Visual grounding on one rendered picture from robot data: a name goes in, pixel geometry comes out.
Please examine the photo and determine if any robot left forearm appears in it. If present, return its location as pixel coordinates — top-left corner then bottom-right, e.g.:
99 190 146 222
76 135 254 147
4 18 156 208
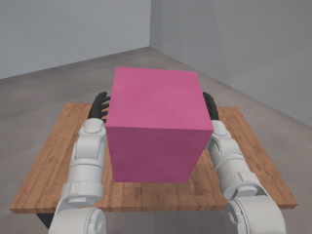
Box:
48 118 107 234

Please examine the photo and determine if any robot left hand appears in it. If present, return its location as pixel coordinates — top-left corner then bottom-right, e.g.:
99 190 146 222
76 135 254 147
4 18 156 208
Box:
88 92 111 124

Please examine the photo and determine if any right robot upper arm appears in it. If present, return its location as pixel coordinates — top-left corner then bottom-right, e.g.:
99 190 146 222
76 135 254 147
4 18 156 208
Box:
224 195 287 234

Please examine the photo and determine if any robot right hand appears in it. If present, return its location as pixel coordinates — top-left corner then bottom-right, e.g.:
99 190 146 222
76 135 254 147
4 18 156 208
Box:
203 92 219 121

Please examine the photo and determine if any left robot upper arm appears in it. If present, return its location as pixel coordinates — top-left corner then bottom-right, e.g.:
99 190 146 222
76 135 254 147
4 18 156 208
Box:
49 207 106 234

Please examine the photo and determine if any robot right forearm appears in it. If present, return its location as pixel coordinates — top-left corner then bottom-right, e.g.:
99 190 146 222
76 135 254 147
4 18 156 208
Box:
205 120 286 231

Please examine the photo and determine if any carton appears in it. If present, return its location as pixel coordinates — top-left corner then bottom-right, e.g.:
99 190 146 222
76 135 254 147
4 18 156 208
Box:
105 66 214 183

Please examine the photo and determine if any table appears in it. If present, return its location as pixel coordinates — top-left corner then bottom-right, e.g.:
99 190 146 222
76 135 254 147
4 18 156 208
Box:
9 102 298 229

